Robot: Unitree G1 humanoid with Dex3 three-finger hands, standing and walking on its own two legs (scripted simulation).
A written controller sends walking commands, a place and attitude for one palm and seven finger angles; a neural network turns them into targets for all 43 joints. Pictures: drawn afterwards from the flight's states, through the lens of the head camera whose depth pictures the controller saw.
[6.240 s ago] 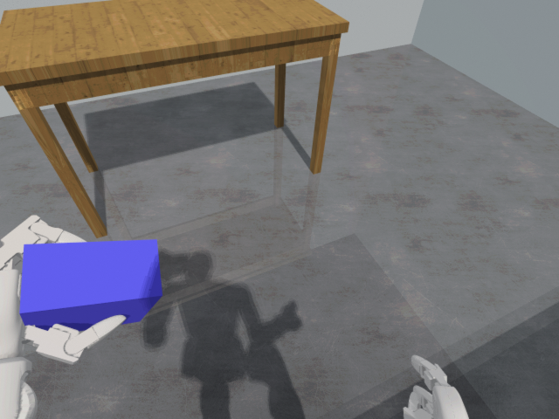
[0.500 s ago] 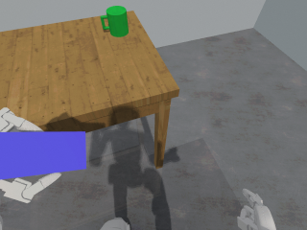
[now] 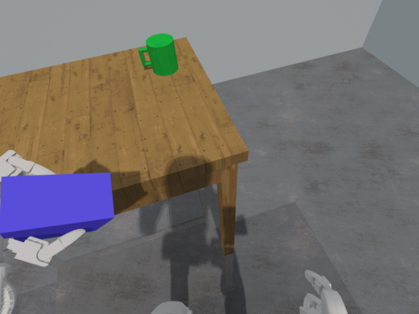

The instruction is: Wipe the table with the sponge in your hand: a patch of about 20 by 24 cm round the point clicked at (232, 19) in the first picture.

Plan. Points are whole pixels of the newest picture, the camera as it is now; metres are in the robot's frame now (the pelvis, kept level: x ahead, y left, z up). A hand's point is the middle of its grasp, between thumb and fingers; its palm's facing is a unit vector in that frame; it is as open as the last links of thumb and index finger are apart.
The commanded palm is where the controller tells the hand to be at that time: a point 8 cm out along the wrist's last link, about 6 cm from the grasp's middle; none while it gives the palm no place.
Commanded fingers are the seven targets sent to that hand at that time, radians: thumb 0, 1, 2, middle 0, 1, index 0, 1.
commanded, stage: come to a stop and stand still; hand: left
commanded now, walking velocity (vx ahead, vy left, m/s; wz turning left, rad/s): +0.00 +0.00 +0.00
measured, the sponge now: (73, 207) +0.23 +0.21 +0.16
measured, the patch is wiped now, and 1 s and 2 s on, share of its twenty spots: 0.00 0.00 0.00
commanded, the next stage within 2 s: look again from close up in 1.36 s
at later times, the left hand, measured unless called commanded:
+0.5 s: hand (36, 198) +0.24 +0.25 +0.18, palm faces +0.38 -0.82 -0.44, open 10.3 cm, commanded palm +0.18 +0.29 +0.18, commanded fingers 0.00 0.10 1.30 -1.20 -1.60 -1.20 -1.60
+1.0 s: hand (22, 240) +0.18 +0.26 +0.15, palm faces +0.33 -0.86 -0.39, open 10.3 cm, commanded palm +0.13 +0.28 +0.18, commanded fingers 0.00 0.10 1.30 -1.20 -1.60 -1.20 -1.60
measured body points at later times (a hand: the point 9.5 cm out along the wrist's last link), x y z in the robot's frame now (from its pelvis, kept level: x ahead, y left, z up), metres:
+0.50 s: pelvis +0.01 +0.01 +0.00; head +0.06 +0.03 +0.45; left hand +0.21 +0.29 +0.20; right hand +0.19 -0.18 -0.08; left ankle +0.06 +0.15 -0.73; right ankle -0.01 -0.09 -0.71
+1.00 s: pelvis -0.05 +0.01 +0.00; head -0.05 +0.04 +0.45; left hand +0.16 +0.30 +0.17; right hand +0.08 -0.25 -0.06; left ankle +0.06 +0.12 -0.73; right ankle -0.01 -0.10 -0.73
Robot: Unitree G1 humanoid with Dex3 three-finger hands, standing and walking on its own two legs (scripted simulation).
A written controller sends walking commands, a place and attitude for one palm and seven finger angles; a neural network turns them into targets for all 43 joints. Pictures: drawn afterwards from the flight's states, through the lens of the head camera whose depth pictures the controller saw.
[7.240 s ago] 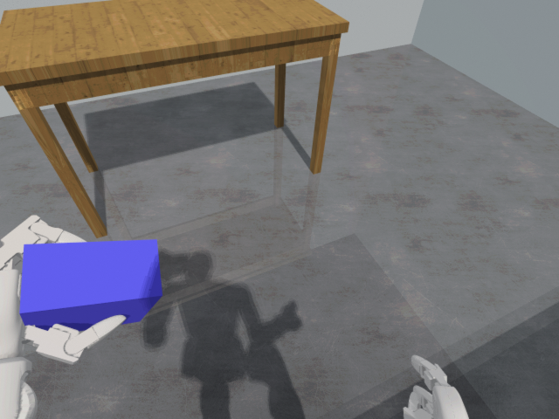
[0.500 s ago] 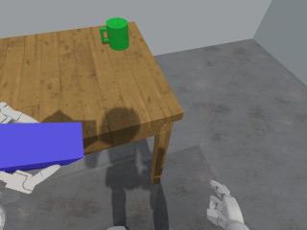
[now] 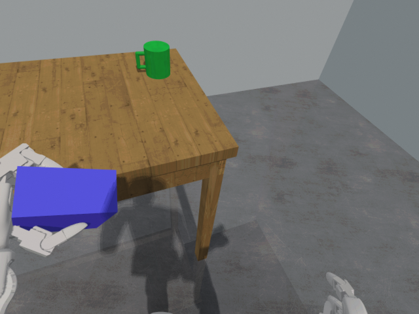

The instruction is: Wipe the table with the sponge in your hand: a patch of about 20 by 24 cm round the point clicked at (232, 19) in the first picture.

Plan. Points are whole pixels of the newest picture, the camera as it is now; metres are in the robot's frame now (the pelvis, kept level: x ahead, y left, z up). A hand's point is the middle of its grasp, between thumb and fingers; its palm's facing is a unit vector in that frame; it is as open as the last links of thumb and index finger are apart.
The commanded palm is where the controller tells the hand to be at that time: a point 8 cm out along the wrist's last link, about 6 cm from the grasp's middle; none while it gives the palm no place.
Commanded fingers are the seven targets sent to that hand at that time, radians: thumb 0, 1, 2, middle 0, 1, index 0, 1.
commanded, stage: come to a stop and stand still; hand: left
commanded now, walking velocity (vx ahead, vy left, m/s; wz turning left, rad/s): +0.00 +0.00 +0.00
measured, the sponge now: (78, 202) +0.23 +0.23 +0.14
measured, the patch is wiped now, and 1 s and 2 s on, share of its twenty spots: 0.00 0.00 0.00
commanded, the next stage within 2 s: look again from close up in 0.36 s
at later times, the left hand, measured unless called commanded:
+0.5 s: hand (18, 200) +0.20 +0.28 +0.18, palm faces +0.42 -0.82 -0.39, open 10.3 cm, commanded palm +0.14 +0.31 +0.18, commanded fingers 0.00 0.10 1.30 -1.20 -1.60 -1.20 -1.60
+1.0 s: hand (38, 187) +0.23 +0.27 +0.17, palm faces +0.39 -0.83 -0.41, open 10.3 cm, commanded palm +0.18 +0.31 +0.18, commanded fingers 0.00 0.10 1.30 -1.20 -1.60 -1.20 -1.60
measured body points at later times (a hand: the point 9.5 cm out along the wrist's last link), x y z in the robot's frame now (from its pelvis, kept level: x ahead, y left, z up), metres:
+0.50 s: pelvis -0.01 +0.03 +0.01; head +0.01 +0.05 +0.45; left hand +0.18 +0.32 +0.20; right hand +0.17 -0.17 -0.08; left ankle +0.03 +0.12 -0.73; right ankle +0.00 -0.08 -0.73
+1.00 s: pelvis +0.03 +0.02 +0.01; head +0.03 +0.02 +0.46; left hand +0.20 +0.31 +0.19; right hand +0.21 -0.20 -0.07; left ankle +0.03 +0.12 -0.73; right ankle +0.00 -0.08 -0.73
